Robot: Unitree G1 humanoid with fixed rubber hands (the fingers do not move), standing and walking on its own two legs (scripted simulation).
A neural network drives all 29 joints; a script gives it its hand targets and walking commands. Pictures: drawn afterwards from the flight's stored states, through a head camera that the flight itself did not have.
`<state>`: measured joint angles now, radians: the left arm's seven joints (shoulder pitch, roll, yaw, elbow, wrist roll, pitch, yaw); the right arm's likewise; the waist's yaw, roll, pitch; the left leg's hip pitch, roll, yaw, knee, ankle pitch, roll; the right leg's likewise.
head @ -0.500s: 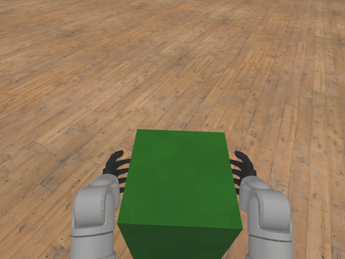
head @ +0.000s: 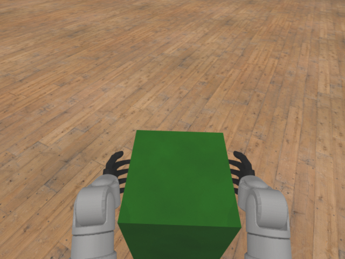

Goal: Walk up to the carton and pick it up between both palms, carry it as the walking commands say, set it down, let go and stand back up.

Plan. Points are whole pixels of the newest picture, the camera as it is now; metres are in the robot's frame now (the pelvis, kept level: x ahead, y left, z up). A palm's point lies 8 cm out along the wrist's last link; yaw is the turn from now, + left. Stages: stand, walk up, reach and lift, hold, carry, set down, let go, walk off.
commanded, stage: carry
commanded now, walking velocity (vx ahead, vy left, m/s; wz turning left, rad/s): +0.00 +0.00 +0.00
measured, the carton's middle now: (177, 199) +0.28 +0.00 +0.02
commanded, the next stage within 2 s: none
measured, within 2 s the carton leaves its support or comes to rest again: neither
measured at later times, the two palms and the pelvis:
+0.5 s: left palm (112, 181) +0.28 +0.14 +0.08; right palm (246, 183) +0.28 -0.15 +0.09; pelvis +0.00 +0.00 +0.00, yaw +0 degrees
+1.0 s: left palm (115, 181) +0.28 +0.13 +0.09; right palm (251, 183) +0.27 -0.16 +0.09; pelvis +0.00 -0.01 +0.00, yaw +0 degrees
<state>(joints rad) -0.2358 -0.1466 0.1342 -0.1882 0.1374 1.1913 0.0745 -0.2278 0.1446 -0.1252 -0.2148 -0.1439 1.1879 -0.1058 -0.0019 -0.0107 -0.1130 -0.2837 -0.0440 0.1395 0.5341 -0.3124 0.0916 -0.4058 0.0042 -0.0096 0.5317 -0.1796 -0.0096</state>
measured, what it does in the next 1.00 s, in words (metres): stands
